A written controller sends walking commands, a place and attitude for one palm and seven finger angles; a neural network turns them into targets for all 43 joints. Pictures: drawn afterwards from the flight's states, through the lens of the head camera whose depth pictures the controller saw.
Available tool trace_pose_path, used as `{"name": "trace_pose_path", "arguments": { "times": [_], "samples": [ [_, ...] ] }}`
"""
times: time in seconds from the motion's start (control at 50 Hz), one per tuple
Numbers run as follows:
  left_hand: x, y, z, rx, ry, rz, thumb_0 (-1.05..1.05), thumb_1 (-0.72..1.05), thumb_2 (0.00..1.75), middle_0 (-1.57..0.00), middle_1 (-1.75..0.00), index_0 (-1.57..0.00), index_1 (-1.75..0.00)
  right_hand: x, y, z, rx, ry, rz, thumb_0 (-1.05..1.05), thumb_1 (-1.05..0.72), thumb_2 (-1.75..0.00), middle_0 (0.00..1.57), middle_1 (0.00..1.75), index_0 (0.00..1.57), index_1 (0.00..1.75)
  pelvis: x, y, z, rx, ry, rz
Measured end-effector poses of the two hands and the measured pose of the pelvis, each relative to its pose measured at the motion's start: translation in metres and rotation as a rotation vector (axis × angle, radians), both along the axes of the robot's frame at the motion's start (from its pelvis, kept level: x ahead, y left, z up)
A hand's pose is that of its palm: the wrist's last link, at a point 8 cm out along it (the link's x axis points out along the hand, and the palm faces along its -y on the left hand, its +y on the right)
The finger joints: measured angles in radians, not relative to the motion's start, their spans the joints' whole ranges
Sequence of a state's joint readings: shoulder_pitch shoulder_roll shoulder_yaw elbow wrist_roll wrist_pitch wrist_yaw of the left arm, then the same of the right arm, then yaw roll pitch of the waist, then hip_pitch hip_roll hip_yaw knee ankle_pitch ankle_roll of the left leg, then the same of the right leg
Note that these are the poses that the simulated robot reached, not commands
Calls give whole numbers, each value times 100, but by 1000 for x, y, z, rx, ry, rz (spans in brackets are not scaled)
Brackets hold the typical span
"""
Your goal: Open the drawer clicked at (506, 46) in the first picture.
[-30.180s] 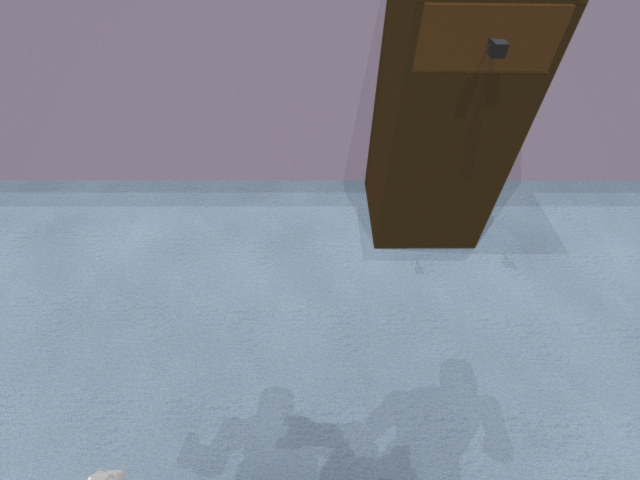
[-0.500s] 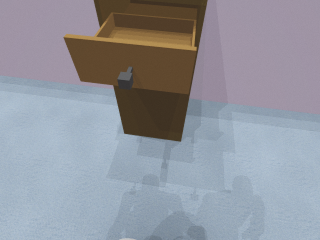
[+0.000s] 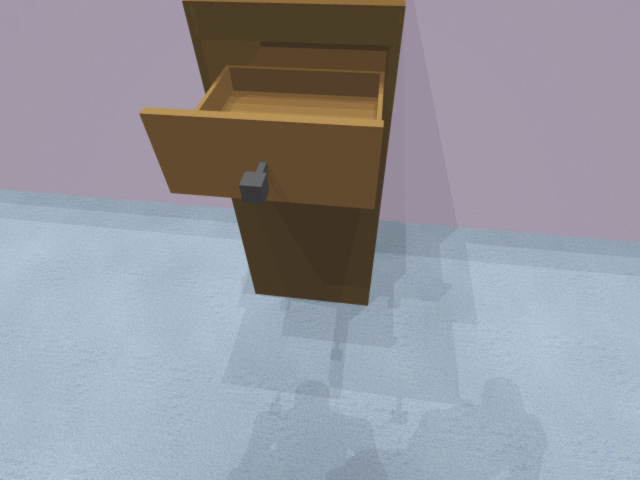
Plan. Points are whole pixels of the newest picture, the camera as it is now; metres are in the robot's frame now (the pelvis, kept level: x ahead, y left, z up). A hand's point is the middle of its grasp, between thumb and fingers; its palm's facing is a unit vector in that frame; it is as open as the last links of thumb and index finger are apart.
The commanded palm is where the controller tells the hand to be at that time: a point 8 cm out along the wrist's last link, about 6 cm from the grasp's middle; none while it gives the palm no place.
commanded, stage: let the arm hang, fingers relaxed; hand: left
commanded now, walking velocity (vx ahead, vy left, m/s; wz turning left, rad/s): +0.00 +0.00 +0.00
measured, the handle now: (257, 179) +0.54 +0.13 +0.08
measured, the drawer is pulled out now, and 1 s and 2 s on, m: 0.30 0.30 0.30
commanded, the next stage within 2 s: look to check the result in 0.22 s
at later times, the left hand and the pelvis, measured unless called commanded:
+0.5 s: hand out of the picture +0.02 +0.19 -0.17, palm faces +0.01 -0.97 -0.23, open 7.4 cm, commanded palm none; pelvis +0.01 +0.00 +0.00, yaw -1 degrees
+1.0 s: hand out of the picture +0.03 +0.19 -0.17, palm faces +0.01 -0.97 -0.22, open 7.4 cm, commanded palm none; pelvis +0.01 +0.01 +0.00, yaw -1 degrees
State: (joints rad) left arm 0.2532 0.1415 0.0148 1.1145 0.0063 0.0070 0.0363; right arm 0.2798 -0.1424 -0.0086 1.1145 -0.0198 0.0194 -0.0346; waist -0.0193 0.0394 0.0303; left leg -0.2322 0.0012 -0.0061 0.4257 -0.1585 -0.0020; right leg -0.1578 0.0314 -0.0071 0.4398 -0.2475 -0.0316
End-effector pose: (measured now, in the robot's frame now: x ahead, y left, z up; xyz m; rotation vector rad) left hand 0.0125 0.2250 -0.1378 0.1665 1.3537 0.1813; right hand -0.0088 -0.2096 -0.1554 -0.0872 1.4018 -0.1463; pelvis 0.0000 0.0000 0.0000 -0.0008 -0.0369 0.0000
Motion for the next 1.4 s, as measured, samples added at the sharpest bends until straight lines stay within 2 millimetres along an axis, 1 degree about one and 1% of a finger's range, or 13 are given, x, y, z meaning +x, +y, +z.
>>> {"name": "trace_pose_path", "arguments": {
  "times": [0.08, 0.18, 0.34, 0.48, 0.58, 0.68, 0.78, 1.16, 1.4],
  "samples": [
    [17, 1, 0, 0, -28, -18, 1, 92, 90, -20, -30, -20, -30, 0, -3, 2, -11, -6, -12, 1, -92, -90, 20, 30, 20, 30, 2, 0, 0, 0, 1, -5],
    [23, 5, 1, 4, -31, -25, 1, 92, 90, -20, -30, -20, -30, -2, -5, 4, -20, 8, -16, 1, -91, -90, 20, 30, 20, 30, 4, 0, 1, 0, 3, -6],
    [14, 10, 0, 11, 11, -15, 1, 91, 90, -20, -30, -20, -30, 1, -9, 6, -32, 25, -11, 0, -91, -90, 20, 30, 20, 30, 6, 0, 2, -1, 3, -6],
    [4, 12, 0, 11, 48, -10, 1, 91, 90, -20, -30, -20, -30, 14, -12, 7, -43, 7, -4, 0, -91, -90, 20, 30, 20, 30, 7, 1, 2, -3, 2, -9],
    [1, 12, -1, 7, 57, -7, 1, 91, 90, -20, -30, -20, -30, 24, -13, 9, -49, -14, 4, 0, -91, -90, 20, 30, 20, 30, 8, 2, 2, -4, 1, -11],
    [2, 11, -2, 1, 55, -8, 1, 91, 90, -20, -30, -20, -30, 31, -12, 10, -50, -28, 11, 0, -91, -90, 20, 30, 20, 30, 8, 3, 3, -4, 2, -11],
    [6, 11, -2, -2, 47, -10, 1, 91, 90, -20, -30, -20, -30, 34, -12, 10, -52, -32, 12, 0, -91, -90, 20, 30, 20, 30, 9, 4, 3, -3, 3, -11],
    [19, 16, -1, 5, 39, -20, 1, 91, 90, -20, -30, -20, -30, 25, -5, 9, -40, 8, 1, 0, -91, -90, 20, 30, 20, 30, 14, 6, 3, -1, 11, -11],
    [20, 14, -1, 2, 50, -18, 1, 91, 90, -20, -30, -20, -30, 30, -6, 9, -42, 10, -1, 0, -91, -90, 20, 30, 20, 30, 19, 6, 3, 0, 16, -11]
  ]
}}
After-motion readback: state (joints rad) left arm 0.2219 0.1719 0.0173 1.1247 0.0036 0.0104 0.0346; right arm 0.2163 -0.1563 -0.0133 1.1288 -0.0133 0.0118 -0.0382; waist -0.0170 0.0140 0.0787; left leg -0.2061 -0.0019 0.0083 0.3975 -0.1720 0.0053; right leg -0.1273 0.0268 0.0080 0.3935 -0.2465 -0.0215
